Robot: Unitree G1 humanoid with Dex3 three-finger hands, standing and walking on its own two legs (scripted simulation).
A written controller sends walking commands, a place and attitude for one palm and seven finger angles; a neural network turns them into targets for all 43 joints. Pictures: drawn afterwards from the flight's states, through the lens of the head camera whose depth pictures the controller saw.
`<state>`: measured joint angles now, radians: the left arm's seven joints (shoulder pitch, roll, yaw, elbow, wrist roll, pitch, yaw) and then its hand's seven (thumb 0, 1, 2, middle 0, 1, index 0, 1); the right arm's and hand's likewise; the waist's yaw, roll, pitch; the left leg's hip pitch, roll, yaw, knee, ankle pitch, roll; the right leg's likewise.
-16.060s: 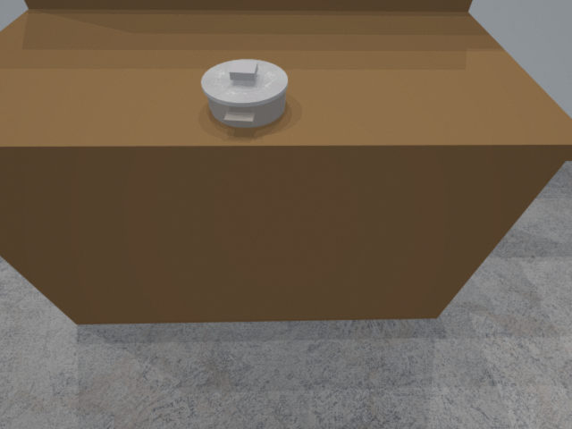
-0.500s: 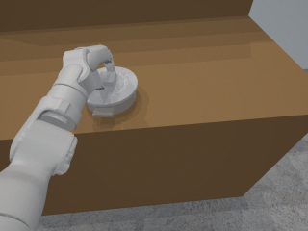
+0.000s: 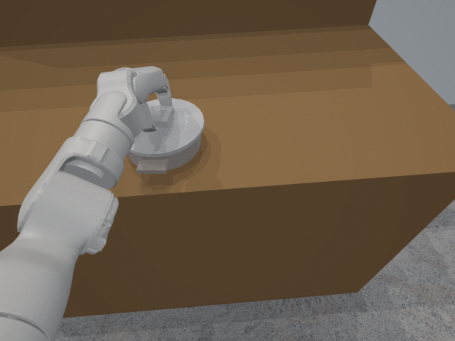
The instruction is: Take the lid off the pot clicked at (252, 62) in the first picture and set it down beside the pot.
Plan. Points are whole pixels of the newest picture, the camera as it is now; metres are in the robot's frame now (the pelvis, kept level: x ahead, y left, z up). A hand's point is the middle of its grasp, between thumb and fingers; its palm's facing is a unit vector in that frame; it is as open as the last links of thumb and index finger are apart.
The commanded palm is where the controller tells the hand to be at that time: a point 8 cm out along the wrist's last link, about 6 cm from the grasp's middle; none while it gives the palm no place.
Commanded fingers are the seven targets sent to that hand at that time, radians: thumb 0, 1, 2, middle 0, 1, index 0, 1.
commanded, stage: close the fingers and squeeze the knob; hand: left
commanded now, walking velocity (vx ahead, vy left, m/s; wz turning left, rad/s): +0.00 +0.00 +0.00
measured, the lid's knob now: (159, 116) +0.49 +0.12 +0.15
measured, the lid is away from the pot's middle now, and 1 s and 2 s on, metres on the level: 0.01 0.01 0.02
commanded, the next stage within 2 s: lift the lid straight up in 0.26 s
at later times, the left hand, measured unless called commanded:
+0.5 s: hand (146, 114) +0.46 +0.13 +0.18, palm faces -0.39 -0.09 -0.92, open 8.2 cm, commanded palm +0.46 +0.14 +0.24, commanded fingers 0.00 0.70 0.98 -1.09 -1.21 -0.64 -1.07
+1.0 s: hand (134, 96) +0.45 +0.14 +0.22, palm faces -0.35 -0.12 -0.93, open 8.1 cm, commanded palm +0.46 +0.14 +0.28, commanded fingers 0.00 0.71 0.98 -1.10 -1.21 -0.64 -1.07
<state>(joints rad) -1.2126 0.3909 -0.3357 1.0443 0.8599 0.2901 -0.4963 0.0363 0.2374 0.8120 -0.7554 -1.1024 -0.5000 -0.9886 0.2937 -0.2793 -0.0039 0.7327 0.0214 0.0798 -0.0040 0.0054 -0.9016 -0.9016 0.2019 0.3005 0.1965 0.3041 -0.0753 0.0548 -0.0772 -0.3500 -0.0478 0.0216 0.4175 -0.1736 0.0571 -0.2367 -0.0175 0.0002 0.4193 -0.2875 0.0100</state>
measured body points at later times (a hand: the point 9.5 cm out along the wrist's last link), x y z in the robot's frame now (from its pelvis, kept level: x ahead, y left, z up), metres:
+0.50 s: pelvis +0.00 +0.00 +0.00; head +0.02 -0.02 +0.45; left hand +0.48 +0.14 +0.23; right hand +0.07 -0.27 -0.13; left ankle +0.02 +0.09 -0.74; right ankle -0.05 -0.13 -0.74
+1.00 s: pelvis -0.01 +0.00 +0.00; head +0.00 -0.02 +0.45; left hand +0.47 +0.14 +0.27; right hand +0.08 -0.27 -0.13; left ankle +0.02 +0.09 -0.74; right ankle -0.05 -0.13 -0.74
